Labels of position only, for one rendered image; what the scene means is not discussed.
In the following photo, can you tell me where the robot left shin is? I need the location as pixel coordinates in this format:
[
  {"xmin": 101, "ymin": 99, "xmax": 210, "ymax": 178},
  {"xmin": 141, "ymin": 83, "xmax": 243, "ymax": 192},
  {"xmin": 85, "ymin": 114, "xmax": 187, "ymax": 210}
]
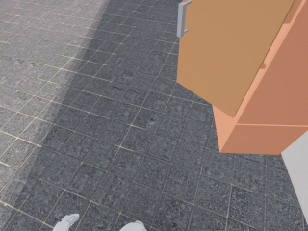
[{"xmin": 135, "ymin": 220, "xmax": 145, "ymax": 228}]

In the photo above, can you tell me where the handle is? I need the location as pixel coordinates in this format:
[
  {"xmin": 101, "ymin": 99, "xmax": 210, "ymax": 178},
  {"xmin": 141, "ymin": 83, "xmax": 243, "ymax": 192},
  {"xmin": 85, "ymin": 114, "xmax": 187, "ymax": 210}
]
[{"xmin": 176, "ymin": 0, "xmax": 192, "ymax": 38}]

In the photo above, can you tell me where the left robot hand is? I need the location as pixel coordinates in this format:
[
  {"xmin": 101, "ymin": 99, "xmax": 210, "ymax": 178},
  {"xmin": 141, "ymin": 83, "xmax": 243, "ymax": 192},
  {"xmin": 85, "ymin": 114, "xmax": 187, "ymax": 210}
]
[{"xmin": 52, "ymin": 213, "xmax": 80, "ymax": 231}]

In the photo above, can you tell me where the cupboard door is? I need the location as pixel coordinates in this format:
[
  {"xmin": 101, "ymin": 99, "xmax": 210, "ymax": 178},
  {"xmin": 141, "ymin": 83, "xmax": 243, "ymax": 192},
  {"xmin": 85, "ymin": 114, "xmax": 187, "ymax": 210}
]
[{"xmin": 176, "ymin": 0, "xmax": 295, "ymax": 118}]

